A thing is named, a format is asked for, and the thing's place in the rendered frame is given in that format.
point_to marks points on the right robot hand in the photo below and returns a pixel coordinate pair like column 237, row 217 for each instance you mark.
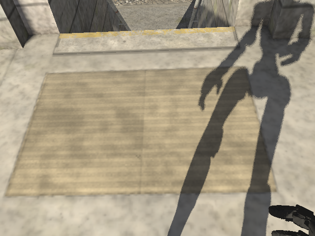
column 299, row 215

